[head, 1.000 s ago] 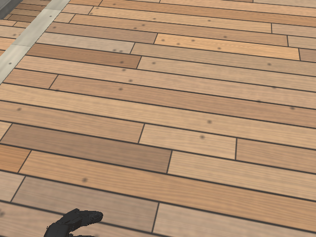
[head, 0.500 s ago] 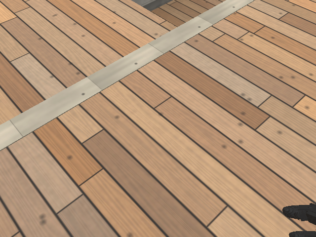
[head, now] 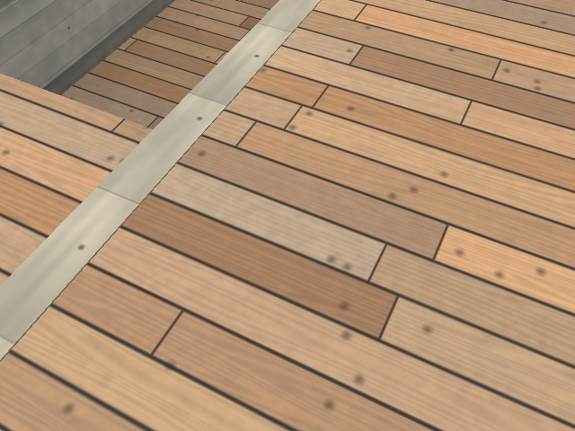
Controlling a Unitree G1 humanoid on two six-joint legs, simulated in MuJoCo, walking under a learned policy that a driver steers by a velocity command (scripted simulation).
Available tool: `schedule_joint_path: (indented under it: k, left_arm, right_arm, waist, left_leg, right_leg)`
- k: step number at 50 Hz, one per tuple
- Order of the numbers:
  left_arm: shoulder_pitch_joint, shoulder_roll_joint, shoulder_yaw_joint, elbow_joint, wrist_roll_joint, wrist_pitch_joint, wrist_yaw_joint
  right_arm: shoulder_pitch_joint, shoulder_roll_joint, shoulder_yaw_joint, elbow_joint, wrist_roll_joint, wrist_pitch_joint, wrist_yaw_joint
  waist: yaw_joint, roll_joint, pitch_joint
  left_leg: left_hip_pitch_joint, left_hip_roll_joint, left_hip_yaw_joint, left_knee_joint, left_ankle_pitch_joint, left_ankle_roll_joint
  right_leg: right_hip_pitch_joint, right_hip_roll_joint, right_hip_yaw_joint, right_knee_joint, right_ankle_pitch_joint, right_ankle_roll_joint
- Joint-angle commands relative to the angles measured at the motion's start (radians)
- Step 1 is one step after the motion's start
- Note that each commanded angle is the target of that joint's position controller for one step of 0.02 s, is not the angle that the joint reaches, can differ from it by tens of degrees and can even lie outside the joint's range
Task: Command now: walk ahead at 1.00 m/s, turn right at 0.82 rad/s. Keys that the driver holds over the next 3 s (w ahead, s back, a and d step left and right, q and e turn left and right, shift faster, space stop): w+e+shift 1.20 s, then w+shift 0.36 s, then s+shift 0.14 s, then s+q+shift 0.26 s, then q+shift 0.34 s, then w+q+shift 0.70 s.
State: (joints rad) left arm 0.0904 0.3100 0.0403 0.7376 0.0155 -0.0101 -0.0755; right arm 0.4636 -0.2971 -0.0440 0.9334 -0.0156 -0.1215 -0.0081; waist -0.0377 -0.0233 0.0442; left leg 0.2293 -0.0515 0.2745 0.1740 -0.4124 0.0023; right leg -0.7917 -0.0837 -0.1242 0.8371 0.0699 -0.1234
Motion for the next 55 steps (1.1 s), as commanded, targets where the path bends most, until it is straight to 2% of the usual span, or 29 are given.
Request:
schedule_joint_path:
  k: [1, 3, 4, 5, 6, 7, 9, 12, 16, 21, 23, 24, 25, 26, 27, 28, 29, 30, 31, 34, 41, 45, 48, 49, 50, 51, 52, 54, 55]
  left_arm:
    - [0.081, 0.037, -0.003, -0.028, -0.003, -0.007, -0.01]
    - [0.392, 0.118, 0.034, 0.051, -0.004, 0.0, 0.008]
    - [0.576, 0.168, 0.064, 0.109, -0.005, 0.0, 0.028]
    - [0.512, 0.209, 0.095, 0.106, -0.037, 0.015, 0.049]
    - [0.373, 0.338, 0.108, 0.059, 0.008, 0.027, 0.05]
    - [0.353, 0.321, 0.116, 0.014, 0.002, 0.024, 0.054]
    - [0.322, 0.185, 0.084, 0.053, 0.002, 0.004, 0.07]
    - [0.261, 0.144, 0.061, 0.039, -0.012, -0.041, 0.077]
    - [0.285, 0.158, 0.07, 0.027, -0.015, -0.064, 0.07]
    - [0.352, 0.182, 0.089, 0.036, -0.022, -0.061, 0.062]
    - [0.308, 0.205, 0.095, 0.022, -0.019, -0.061, 0.071]
    - [0.286, 0.236, 0.101, 0.016, -0.011, -0.063, 0.069]
    - [0.226, 0.261, 0.104, 0.005, -0.006, -0.068, 0.063]
    - [0.194, 0.173, 0.079, -0.019, -0.003, -0.081, 0.062]
    - [0.316, -0.01, 0.031, -0.063, -0.044, -0.08, 0.064]
    - [0.305, 0.057, 0.017, -0.072, -0.03, -0.065, 0.07]
    - [0.212, 0.122, 0.03, -0.059, -0.003, -0.048, 0.068]
    - [0.171, 0.134, 0.035, -0.06, 0.012, -0.038, 0.054]
    - [0.127, 0.12, 0.034, -0.068, 0.02, -0.028, 0.037]
    - [0.083, 0.044, 0.006, -0.123, 0.025, 0.008, 0.006]
    - [-0.151, 0.048, -0.017, -0.227, 0.016, 0.019, -0.026]
    - [-0.179, 0.042, -0.023, -0.215, 0.017, 0.007, -0.025]
    - [0.206, 0.133, 0.027, -0.09, 0.0, -0.004, 0.007]
    - [0.361, 0.164, 0.054, -0.043, 0.009, -0.014, 0.03]
    - [0.3, 0.24, 0.077, -0.035, -0.01, -0.007, 0.057]
    - [0.294, 0.338, 0.103, -0.071, 0.017, 0.02, 0.06]
    - [0.335, 0.312, 0.108, -0.067, 0.012, 0.021, 0.07]
    - [0.273, 0.235, 0.091, -0.034, 0.005, -0.001, 0.082]
    - [0.243, 0.207, 0.079, -0.04, 0.0, -0.016, 0.087]
  right_arm:
    - [-0.129, -0.167, -0.025, -0.103, -0.001, -0.008, -0.025]
    - [-0.206, -0.229, -0.046, -0.137, -0.015, 0.034, -0.037]
    - [-0.24, -0.227, -0.048, -0.15, -0.021, 0.051, -0.028]
    - [-0.281, -0.139, -0.033, -0.15, -0.019, 0.047, -0.005]
    - [-0.141, -0.041, 0.004, -0.275, -0.014, 0.022, 0.008]
    - [-0.193, -0.081, 0.015, -0.3, -0.025, -0.007, 0.003]
    - [-0.281, -0.103, 0.017, -0.303, -0.031, -0.019, 0.002]
    - [-0.264, -0.071, 0.034, -0.295, -0.065, 0.049, 0.006]
    - [-0.489, -0.029, 0.059, -0.394, -0.04, 0.06, 0.026]
    - [-0.588, -0.046, 0.058, -0.438, -0.012, 0.048, 0.026]
    - [-0.502, -0.091, 0.039, -0.418, -0.011, 0.042, 0.015]
    - [-0.378, -0.143, 0.016, -0.384, -0.006, 0.039, 0.003]
    - [-0.174, -0.184, -0.006, -0.337, -0.003, 0.036, -0.013]
    - [0.053, -0.248, -0.035, -0.297, -0.023, 0.032, -0.036]
    - [0.04, -0.313, -0.047, -0.299, -0.073, 0.03, -0.036]
    - [-0.079, -0.275, -0.057, -0.315, -0.054, 0.041, -0.027]
    - [-0.178, -0.171, -0.036, -0.331, -0.041, 0.047, -0.023]
    - [-0.196, -0.119, -0.024, -0.312, -0.037, 0.05, -0.017]
    - [-0.168, -0.103, -0.019, -0.282, -0.039, 0.049, -0.016]
    - [-0.098, -0.067, -0.009, -0.2, -0.01, 0.021, -0.001]
    - [-0.077, -0.103, -0.015, -0.138, -0.014, -0.013, 0.011]
    - [0.008, -0.17, -0.028, -0.114, -0.014, 0.008, -0.009]
    - [-0.046, -0.248, -0.05, -0.162, -0.018, 0.054, -0.026]
    - [-0.073, -0.246, -0.052, -0.178, -0.022, 0.058, -0.015]
    - [-0.064, -0.079, -0.016, -0.199, -0.046, 0.061, 0.007]
    - [-0.107, -0.118, -0.019, -0.325, -0.015, 0.044, 0.007]
    - [-0.216, -0.141, -0.012, -0.359, -0.019, 0.018, 0.007]
    - [-0.231, -0.127, 0.001, -0.337, -0.025, 0.004, 0.002]
    - [-0.203, -0.121, 0.003, -0.33, -0.044, 0.021, 0.001]
  waist:
    - [0.138, 0.101, 0.005]
    - [0.304, 0.143, -0.15]
    - [0.376, 0.097, -0.218]
    - [0.336, -0.122, -0.118]
    - [0.103, -0.315, -0.215]
    - [0.157, -0.123, -0.304]
    - [0.071, 0.128, -0.046]
    - [-0.009, 0.122, 0.014]
    - [0.056, 0.067, 0.067]
    - [0.142, -0.022, -0.004]
    - [0.091, -0.032, -0.057]
    - [0.027, -0.026, -0.142]
    - [-0.101, -0.015, -0.237]
    - [-0.191, 0.058, -0.354]
    - [-0.066, 0.366, -0.454]
    - [-0.032, 0.37, -0.412]
    - [-0.032, 0.207, -0.244]
    - [-0.023, 0.093, -0.157]
    - [-0.022, 0.061, -0.102]
    - [0.021, 0.136, -0.03]
    - [0.034, 0.064, 0.098]
    - [0.047, 0.091, 0.062]
    - [0.234, 0.125, -0.17]
    - [0.292, 0.099, -0.203]
    - [0.175, -0.109, -0.154]
    - [0.157, -0.191, -0.315]
    - [0.178, -0.003, -0.273]
    - [0.076, 0.126, -0.056]
    - [0.029, 0.14, -0.031]
  left_leg:
    - [-0.192, 0.249, 0.022, 0.113, 1.37, 0.017]
    - [-0.225, 0.29, -0.011, 0.522, 1.537, 0.028]
    - [-0.346, 0.274, -0.034, 0.853, 1.339, 0.043]
    - [-0.591, 0.055, -0.05, 1.303, 0.378, 0.02]
    - [-1.016, -0.042, -0.202, 1.592, -0.085, -0.034]
    - [-1.107, 0.006, -0.371, 1.573, -0.03, -0.013]
    - [-1.05, 0.114, -0.379, 1.305, 0.07, -0.009]
    - [-0.871, 0.176, -0.357, 1.112, 0.058, -0.055]
    - [-0.786, 0.17, -0.283, 0.716, 0.306, -0.082]
    - [-0.71, 0.084, -0.282, 0.412, 0.501, -0.044]
    - [-0.548, 0.044, -0.302, 0.332, 0.441, -0.028]
    - [-0.41, 0.021, -0.307, 0.348, 0.344, -0.016]
    - [-0.198, 0.041, -0.301, 0.352, 0.274, -0.005]
    - [0.05, 0.201, -0.448, 0.371, -0.006, 0.022]
    - [0.262, 0.512, -0.97, 0.198, -0.337, 0.101]
    - [0.159, 0.523, -1.218, 0.06, -0.543, 0.142]
    - [-0.001, 0.46, -1.024, 0.06, -0.488, 0.129]
    - [-0.117, 0.414, -0.835, 0.08, -0.278, 0.116]
    - [-0.195, 0.366, -0.69, 0.07, -0.108, 0.093]
    - [-0.298, 0.345, -0.502, 0.02, 0.091, 0.077]
    - [-0.345, 0.259, -0.08, -0.086, 0.518, 0.025]
    - [-0.179, 0.263, 0.025, 0.072, 1.29, -0.015]
    - [-0.229, 0.328, -0.003, 0.621, 1.626, 0.012]
    - [-0.432, 0.307, -0.019, 0.926, 1.223, 0.008]
    - [-0.734, 0.136, -0.042, 1.291, 0.021, -0.002]
    - [-1.059, 0.01, -0.222, 1.521, -0.106, -0.045]
    - [-1.141, 0.084, -0.35, 1.454, -0.01, -0.032]
    - [-1.052, 0.146, -0.347, 1.253, 0.05, -0.031]
    - [-0.977, 0.162, -0.356, 1.197, 0.026, -0.047]
  right_leg:
    - [0.356, 0.12, -0.093, -0.087, 0.004, -0.048]
    - [0.669, 0.174, -0.058, -0.065, -0.155, -0.093]
    - [0.889, 0.184, 0.013, -0.131, -0.242, -0.126]
    - [0.948, 0.129, 0.162, -0.233, -0.293, -0.163]
    - [1.159, -0.097, 0.739, -0.35, -0.256, -0.363]
    - [1.189, -0.175, 0.979, -0.558, -0.506, -0.406]
    - [0.848, -0.123, 0.837, -0.631, -0.494, -0.271]
    - [0.532, 0.012, 0.594, -0.638, -0.302, -0.228]
    - [0.398, 0.107, 0.484, -0.676, -0.138, -0.19]
    - [0.626, 0.079, 0.522, -0.588, 0.162, -0.113]
    - [0.668, 0.074, 0.545, -0.482, 0.308, -0.069]
    - [0.69, 0.08, 0.542, -0.336, 0.428, -0.045]
    - [0.627, 0.108, 0.515, -0.112, 0.429, -0.025]
    - [0.474, 0.153, 0.455, 0.199, 0.204, -0.014]
    - [0.159, 0.265, 0.341, 0.494, -0.621, 0.013]
    - [0.029, 0.186, 0.277, 0.59, -0.521, -0.001]
    - [0.007, 0.122, 0.243, 0.572, -0.407, 0.002]
    - [0.029, 0.083, 0.222, 0.524, -0.355, 0.011]
    - [0.049, 0.054, 0.218, 0.497, -0.346, 0.017]
    - [0.018, -0.009, 0.211, 0.48, -0.328, 0.034]
    - [0.043, 0.008, 0.059, 0.14, -0.055, 0.019]
    - [0.215, 0.128, -0.097, -0.055, -0.119, -0.058]
    - [0.656, 0.242, -0.059, -0.068, -0.288, -0.126]
    - [0.908, 0.208, 0.066, -0.205, -0.274, -0.159]
    - [1.017, 0.01, 0.342, -0.184, -0.294, -0.191]
    - [1.253, -0.128, 0.866, -0.389, -0.361, -0.387]
    - [1.216, -0.151, 0.922, -0.525, -0.409, -0.349]
    - [0.903, -0.086, 0.77, -0.586, -0.275, -0.281]
    - [0.781, -0.05, 0.698, -0.586, -0.193, -0.273]
